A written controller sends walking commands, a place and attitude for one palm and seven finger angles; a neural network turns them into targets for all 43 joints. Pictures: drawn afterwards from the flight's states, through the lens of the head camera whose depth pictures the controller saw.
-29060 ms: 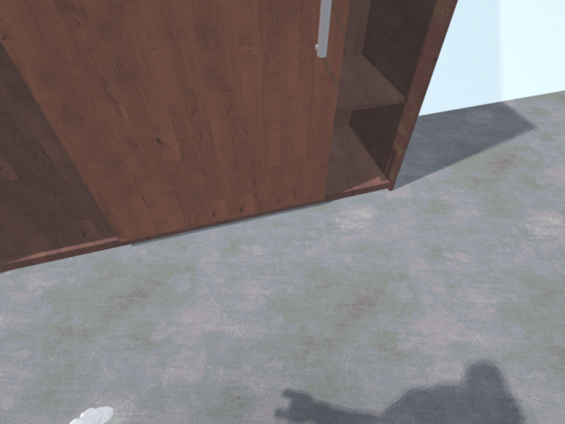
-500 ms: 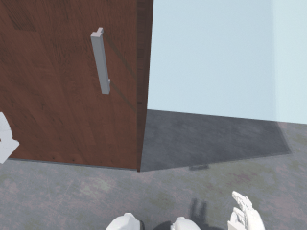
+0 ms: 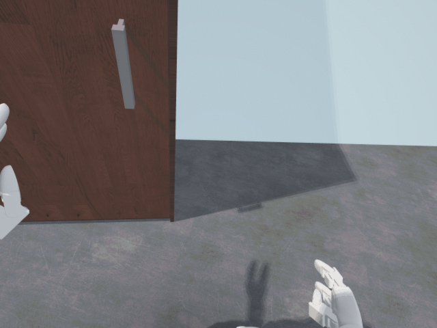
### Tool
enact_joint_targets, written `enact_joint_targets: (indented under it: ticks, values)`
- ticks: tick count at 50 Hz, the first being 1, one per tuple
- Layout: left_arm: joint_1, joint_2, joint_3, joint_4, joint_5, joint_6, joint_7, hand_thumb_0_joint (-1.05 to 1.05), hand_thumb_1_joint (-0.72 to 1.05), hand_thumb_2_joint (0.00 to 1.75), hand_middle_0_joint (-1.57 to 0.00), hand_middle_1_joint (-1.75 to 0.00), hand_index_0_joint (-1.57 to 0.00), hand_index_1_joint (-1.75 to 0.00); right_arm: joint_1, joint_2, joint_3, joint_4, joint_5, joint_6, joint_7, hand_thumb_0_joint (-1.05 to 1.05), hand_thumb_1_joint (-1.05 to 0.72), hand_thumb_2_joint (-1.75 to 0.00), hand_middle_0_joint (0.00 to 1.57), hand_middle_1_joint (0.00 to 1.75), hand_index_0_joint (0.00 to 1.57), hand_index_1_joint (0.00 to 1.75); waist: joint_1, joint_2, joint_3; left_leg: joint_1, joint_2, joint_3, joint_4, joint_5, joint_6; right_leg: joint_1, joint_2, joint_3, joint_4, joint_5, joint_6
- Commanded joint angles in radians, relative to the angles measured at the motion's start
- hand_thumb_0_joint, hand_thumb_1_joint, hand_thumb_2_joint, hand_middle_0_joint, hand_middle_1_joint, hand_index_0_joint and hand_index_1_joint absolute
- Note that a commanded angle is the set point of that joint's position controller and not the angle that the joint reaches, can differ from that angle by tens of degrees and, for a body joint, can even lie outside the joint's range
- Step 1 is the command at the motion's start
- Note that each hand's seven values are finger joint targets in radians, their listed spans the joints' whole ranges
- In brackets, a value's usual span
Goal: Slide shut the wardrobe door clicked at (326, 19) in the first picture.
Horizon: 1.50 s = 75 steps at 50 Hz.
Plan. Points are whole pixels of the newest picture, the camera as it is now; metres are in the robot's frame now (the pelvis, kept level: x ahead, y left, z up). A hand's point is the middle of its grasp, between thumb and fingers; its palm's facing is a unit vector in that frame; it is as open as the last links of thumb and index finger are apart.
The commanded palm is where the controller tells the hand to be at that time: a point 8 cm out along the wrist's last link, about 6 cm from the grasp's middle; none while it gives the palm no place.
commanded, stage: stop stepping back and stand still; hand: left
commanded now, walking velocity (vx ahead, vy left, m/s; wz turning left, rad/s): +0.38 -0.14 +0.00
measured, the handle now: (125, 66) +0.64 +0.25 +0.10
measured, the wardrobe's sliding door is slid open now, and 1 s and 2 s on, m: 0.00 0.00 0.00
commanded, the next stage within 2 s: let the arm hang, fingers relaxed in 0.60 s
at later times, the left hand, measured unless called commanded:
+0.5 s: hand out of the picture +0.12 +0.29 +0.18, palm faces +0.48 -0.79 -0.38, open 7.4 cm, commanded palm +0.04 +0.32 +0.18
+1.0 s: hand out of the picture -0.03 +0.20 -0.17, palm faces +0.17 -0.97 -0.19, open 6.9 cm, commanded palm none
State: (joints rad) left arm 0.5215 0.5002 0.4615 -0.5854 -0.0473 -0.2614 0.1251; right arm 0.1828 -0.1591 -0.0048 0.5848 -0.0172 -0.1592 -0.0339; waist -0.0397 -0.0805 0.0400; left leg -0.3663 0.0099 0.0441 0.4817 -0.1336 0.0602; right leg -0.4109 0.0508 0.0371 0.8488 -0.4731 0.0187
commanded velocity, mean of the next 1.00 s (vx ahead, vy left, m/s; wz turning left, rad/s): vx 0.14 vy -0.03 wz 0.00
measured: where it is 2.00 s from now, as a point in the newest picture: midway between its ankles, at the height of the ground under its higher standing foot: outside the picture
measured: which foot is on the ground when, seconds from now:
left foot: down 0.00-0.16, up 0.18-0.36, down 0.38-1.00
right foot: up 0.00-0.14, down 0.16-1.00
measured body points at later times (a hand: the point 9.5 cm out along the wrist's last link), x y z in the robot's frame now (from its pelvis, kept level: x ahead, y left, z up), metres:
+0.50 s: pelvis -0.09 +0.02 -0.01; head -0.12 +0.05 +0.44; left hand +0.08 +0.33 +0.20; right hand +0.05 -0.21 -0.08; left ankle -0.05 +0.15 -0.74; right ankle -0.08 -0.08 -0.70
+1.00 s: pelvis -0.08 +0.02 -0.02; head -0.07 +0.02 +0.43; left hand -0.04 +0.26 -0.16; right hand +0.02 -0.21 -0.16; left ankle -0.08 +0.16 -0.73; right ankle -0.06 -0.08 -0.74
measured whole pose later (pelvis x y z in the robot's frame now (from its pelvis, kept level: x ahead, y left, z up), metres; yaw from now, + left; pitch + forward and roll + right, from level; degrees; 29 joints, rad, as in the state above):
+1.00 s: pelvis -0.08 +0.02 -0.02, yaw +7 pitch -1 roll +0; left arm 0.28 0.14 0.03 0.85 0.01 0.03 0.03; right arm 0.23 -0.21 -0.01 0.89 -0.03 0.04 0.00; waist -0.02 0.00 0.03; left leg -0.38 0.01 0.00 0.76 -0.40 0.00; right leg -0.31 0.00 -0.03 0.67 -0.34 -0.02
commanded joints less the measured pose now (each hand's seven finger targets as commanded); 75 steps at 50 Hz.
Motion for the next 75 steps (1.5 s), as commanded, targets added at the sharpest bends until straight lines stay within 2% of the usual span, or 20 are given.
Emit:
enact_joint_targets:
  ticks: [1, 5, 8, 9, 17, 19, 20, 26, 27, 29, 34, 35, 37, 40, 43, 45, 46, 50, 55, 75]
  values:
    - [0.127, 0.100, 0.128, -0.222, -0.011, -0.010, 0.042, 0.00, 0.90, 0.90, -0.20, -0.30, -0.20, -0.30, -0.015, -0.167, -0.050, -0.135, 0.016, -0.033, -0.013, 0.00, -0.90, -0.90, 0.20, 0.30, 0.20, 0.30, 0.040, 0.288, -0.186, 0.036, 0.217, -0.234, -0.347, -0.421, 0.020, 0.171, 0.014, -0.085, -0.103, 0.003, -0.014]
    - [0.054, 0.101, 0.087, -0.131, 0.009, 0.036, 0.050, 0.00, 0.90, 0.90, -0.20, -0.30, -0.20, -0.30, -0.018, -0.174, -0.045, -0.115, -0.007, -0.004, -0.042, 0.00, -0.90, -0.90, 0.20, 0.30, 0.20, 0.30, 0.043, 0.323, -0.134, -0.097, 0.097, -0.126, -0.349, -0.508, -0.117, 0.451, 0.043, -0.162, -0.478, 0.012, -0.064]
    - [-0.089, 0.156, 0.096, -0.160, -0.004, 0.049, 0.046, 0.00, 0.90, 0.90, -0.20, -0.30, -0.20, -0.30, -0.025, -0.178, -0.049, -0.102, -0.005, 0.019, -0.047, 0.00, -0.90, -0.90, 0.20, 0.30, 0.20, 0.30, 0.041, -0.117, -0.078, -0.035, -0.006, -0.040, 0.452, -0.210, -0.079, 0.040, -0.408, 0.329, -0.753, -0.116, -0.259]
    - [-0.184, 0.160, 0.099, -0.163, 0.004, 0.042, 0.049, 0.00, 0.90, 0.90, -0.20, -0.30, -0.20, -0.30, -0.012, -0.185, -0.049, -0.084, -0.005, 0.015, -0.043, 0.00, -0.90, -0.90, 0.20, 0.30, 0.20, 0.30, 0.031, -0.127, -0.086, -0.105, 0.019, -0.065, 0.574, -0.179, -0.086, 0.043, -0.420, 0.293, -0.717, -0.111, -0.275]
    - [-0.281, 0.086, -0.005, -0.097, 0.037, 0.036, 0.070, 0.00, 0.90, 0.90, -0.20, -0.30, -0.20, -0.30, -0.022, -0.177, -0.035, -0.067, 0.004, -0.011, -0.085, 0.00, -0.90, -0.90, 0.20, 0.30, 0.20, 0.30, 0.013, 0.151, -0.012, 0.180, 0.048, 0.030, -0.031, -0.338, -0.029, -0.065, -0.207, 0.008, -0.369, -0.222, -0.136]
    - [-0.281, 0.110, 0.044, -0.180, 0.036, 0.003, 0.075, 0.00, 0.90, 0.90, -0.20, -0.30, -0.20, -0.30, -0.017, -0.190, -0.035, -0.094, 0.007, -0.020, -0.074, 0.00, -0.90, -0.90, 0.20, 0.30, 0.20, 0.30, 0.019, 0.473, -0.017, 0.209, 0.357, -0.507, -0.309, -0.485, 0.118, -0.196, 0.002, -0.145, 0.102, -0.113, -0.027]
    - [-0.247, 0.147, 0.086, -0.164, 0.036, -0.014, 0.063, 0.00, 0.90, 0.90, -0.20, -0.30, -0.20, -0.30, -0.022, -0.167, -0.034, -0.075, 0.002, -0.023, -0.061, 0.00, -0.90, -0.90, 0.20, 0.30, 0.20, 0.30, 0.009, 0.398, -0.011, 0.086, 0.392, -0.594, -0.398, -0.657, 0.152, -0.161, -0.044, -0.052, 0.240, -0.068, -0.034]
    - [0.000, 0.072, 0.074, -0.096, 0.037, 0.020, 0.050, 0.00, 0.90, 0.90, -0.20, -0.30, -0.20, -0.30, -0.026, -0.169, -0.040, -0.111, 0.000, 0.009, -0.027, 0.00, -0.90, -0.90, 0.20, 0.30, 0.20, 0.30, 0.059, 0.330, -0.070, -0.276, 0.199, -0.094, -0.145, -0.598, 0.011, 0.415, -0.009, -0.198, -0.235, 0.007, -0.054]
    - [0.030, 0.057, 0.060, -0.046, 0.037, 0.035, 0.047, 0.00, 0.90, 0.90, -0.20, -0.30, -0.20, -0.30, -0.022, -0.162, -0.042, -0.117, 0.004, 0.016, -0.030, 0.00, -0.90, -0.90, 0.20, 0.30, 0.20, 0.30, 0.068, 0.199, -0.055, -0.311, 0.135, -0.032, 0.050, -0.554, -0.014, 0.428, -0.046, -0.109, -0.368, -0.040, -0.082]
    - [-0.079, 0.131, 0.104, -0.070, 0.023, 0.037, 0.047, 0.00, 0.90, 0.90, -0.20, -0.30, -0.20, -0.30, -0.014, -0.161, -0.051, -0.130, 0.014, 0.019, -0.032, 0.00, -0.90, -0.90, 0.20, 0.30, 0.20, 0.30, 0.056, -0.206, -0.038, -0.413, 0.018, 0.009, 0.645, -0.374, -0.059, 0.316, -0.423, 0.514, -0.666, -0.089, -0.265]
    - [-0.157, 0.068, 0.048, -0.066, 0.030, 0.026, 0.056, 0.00, 0.90, 0.90, -0.20, -0.30, -0.20, -0.30, -0.018, -0.137, -0.023, -0.060, 0.002, 0.000, -0.046, 0.00, -0.90, -0.90, 0.20, 0.30, 0.20, 0.30, 0.029, -0.012, -0.035, 0.059, 0.081, 0.010, 0.254, -0.252, -0.044, -0.035, -0.308, 0.148, -0.534, -0.086, -0.187]
    - [-0.157, -0.197, -0.332, 0.671, 0.108, 0.214, -0.076, 0.00, 0.90, 0.90, -0.20, -0.30, -0.20, -0.30, 0.067, -0.222, -0.064, 0.166, -0.007, 0.017, 0.058, 0.00, -0.90, -0.90, 0.20, 0.30, 0.20, 0.30, -0.061, 0.108, 0.004, 0.025, 0.090, 0.022, 0.206, -0.161, -0.062, -0.044, -0.310, -0.093, -0.231, 0.397, -0.097]
    - [-0.077, -0.242, -0.351, 0.726, 0.081, 0.290, -0.113, 0.00, 0.90, 0.90, -0.20, -0.30, -0.20, -0.30, 0.086, -0.238, -0.064, 0.092, -0.011, 0.105, 0.050, 0.00, -0.90, -0.90, 0.20, 0.30, 0.20, 0.30, 0.013, 0.298, -0.075, 0.061, 0.256, -0.273, 0.029, 0.110, 0.037, -0.132, -0.103, -0.128, 0.047, 0.052, 0.025]
    - [-0.227, -0.206, -0.363, 0.826, 0.078, 0.276, -0.124, 0.00, 0.90, 0.90, -0.20, -0.30, -0.20, -0.30, 0.061, -0.289, -0.057, 0.067, -0.054, 0.113, 0.021, 0.00, -0.90, -0.90, 0.20, 0.30, 0.20, 0.30, -0.003, 0.088, -0.103, 0.000, 0.338, -0.485, -0.078, 0.135, 0.148, -0.095, -0.085, -0.039, 0.156, -0.118, 0.018]
    - [-0.160, -0.157, -0.373, 1.105, 0.071, 0.273, -0.119, 0.00, 0.90, 0.90, -0.20, -0.30, -0.20, -0.30, -0.055, -0.244, -0.030, 0.111, -0.036, 0.139, 0.020, 0.00, -0.90, -0.90, 0.20, 0.30, 0.20, 0.30, 0.099, 0.096, -0.082, -0.182, 0.178, -0.229, 0.037, 0.052, 0.036, 0.252, -0.099, -0.016, -0.227, 0.178, 0.003]
    - [-0.212, -0.065, -0.389, 1.234, 0.075, 0.252, -0.118, 0.00, 0.90, 0.90, -0.20, -0.30, -0.20, -0.30, -0.028, -0.156, -0.022, 0.148, -0.009, 0.168, 0.028, 0.00, -0.90, -0.90, 0.20, 0.30, 0.20, 0.30, 0.047, -0.200, -0.024, -0.093, -0.015, -0.022, 0.268, -0.332, -0.071, 0.069, -0.344, 0.352, -0.584, 0.161, -0.110]
    - [-0.261, -0.064, -0.398, 1.283, 0.076, 0.248, -0.117, 0.00, 0.90, 0.90, -0.20, -0.30, -0.20, -0.30, -0.030, -0.161, -0.028, 0.179, -0.011, 0.183, 0.029, 0.00, -0.90, -0.90, 0.20, 0.30, 0.20, 0.30, 0.046, -0.167, 0.032, -0.060, -0.002, -0.059, 0.345, -0.369, -0.061, 0.002, -0.352, 0.382, -0.637, 0.125, -0.139]
    - [-0.302, -0.172, -0.385, 1.432, 0.074, 0.231, -0.100, 0.00, 0.90, 0.90, -0.20, -0.30, -0.20, -0.30, 0.092, -0.093, -0.029, 0.301, -0.013, 0.173, 0.018, 0.00, -0.90, -0.90, 0.20, 0.30, 0.20, 0.30, -0.009, 0.078, -0.089, 0.105, 0.025, -0.040, 0.106, -0.154, -0.061, 0.181, -0.266, 0.163, -0.453, 0.546, -0.147]
    - [-0.282, -0.194, -0.419, 1.568, 0.057, 0.250, -0.101, 0.00, 0.90, 0.90, -0.20, -0.30, -0.20, -0.30, 0.066, -0.122, -0.018, 0.398, -0.007, 0.160, 0.003, 0.00, -0.90, -0.90, 0.20, 0.30, 0.20, 0.30, 0.031, 0.183, -0.086, 0.169, 0.107, -0.110, -0.087, 0.070, -0.034, 0.241, -0.143, 0.017, -0.461, 0.417, -0.043]
    - [-0.296, -0.187, -0.431, 1.712, 0.062, 0.248, -0.097, 0.00, 0.90, 0.90, -0.20, -0.30, -0.20, -0.30, 0.067, -0.141, -0.019, 0.518, -0.006, 0.151, 0.005, 0.00, -0.90, -0.90, 0.20, 0.30, 0.20, 0.30, 0.038, 0.095, 0.007, 0.170, 0.099, -0.108, -0.198, -0.029, -0.028, 0.233, -0.150, 0.010, -0.527, 0.319, -0.038]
